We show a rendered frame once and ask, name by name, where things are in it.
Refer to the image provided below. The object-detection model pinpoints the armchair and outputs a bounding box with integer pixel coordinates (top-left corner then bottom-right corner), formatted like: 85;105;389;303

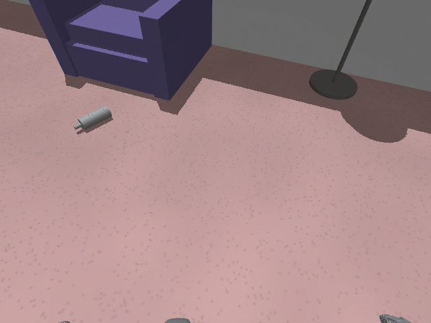
29;0;212;101

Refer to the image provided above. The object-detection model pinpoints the floor lamp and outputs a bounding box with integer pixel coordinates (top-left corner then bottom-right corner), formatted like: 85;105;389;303
309;0;372;100

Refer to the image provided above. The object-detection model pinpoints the bottle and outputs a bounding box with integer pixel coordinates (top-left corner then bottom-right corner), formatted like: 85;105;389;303
73;106;112;130

